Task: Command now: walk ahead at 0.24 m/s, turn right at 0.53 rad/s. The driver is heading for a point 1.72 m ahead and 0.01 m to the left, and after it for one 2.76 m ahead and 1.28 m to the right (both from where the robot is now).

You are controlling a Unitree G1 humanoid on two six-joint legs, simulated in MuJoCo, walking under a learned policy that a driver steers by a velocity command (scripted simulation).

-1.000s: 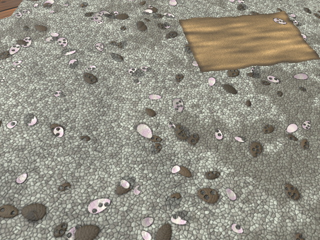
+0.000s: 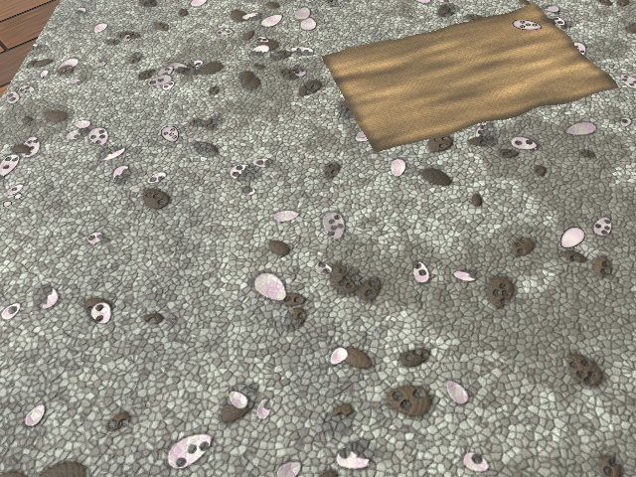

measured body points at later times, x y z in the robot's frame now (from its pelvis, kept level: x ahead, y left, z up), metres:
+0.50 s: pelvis +0.21 +0.02 +0.01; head +0.23 +0.01 +0.46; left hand +0.31 +0.29 -0.11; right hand +0.34 -0.28 -0.07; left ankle +0.28 +0.11 -0.72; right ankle +0.03 -0.08 -0.66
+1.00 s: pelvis +0.46 -0.10 +0.01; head +0.49 -0.11 +0.46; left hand +0.68 +0.13 -0.07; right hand +0.46 -0.38 -0.12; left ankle +0.37 +0.07 -0.63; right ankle +0.50 -0.21 -0.72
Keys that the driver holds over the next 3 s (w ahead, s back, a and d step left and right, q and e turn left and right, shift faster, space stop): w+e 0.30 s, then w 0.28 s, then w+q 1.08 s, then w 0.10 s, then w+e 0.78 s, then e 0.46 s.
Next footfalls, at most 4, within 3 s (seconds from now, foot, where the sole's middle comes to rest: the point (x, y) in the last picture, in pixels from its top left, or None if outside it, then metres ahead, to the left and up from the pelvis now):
0.42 left None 0.32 0.10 -0.76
0.88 right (462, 442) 0.54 -0.22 -0.76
1.38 left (336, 326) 0.82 0.03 -0.76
1.88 right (377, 220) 1.15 -0.08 -0.76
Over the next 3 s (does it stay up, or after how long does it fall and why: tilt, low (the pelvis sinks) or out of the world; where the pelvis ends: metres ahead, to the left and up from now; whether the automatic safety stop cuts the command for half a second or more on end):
stays up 1.46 0.02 0.01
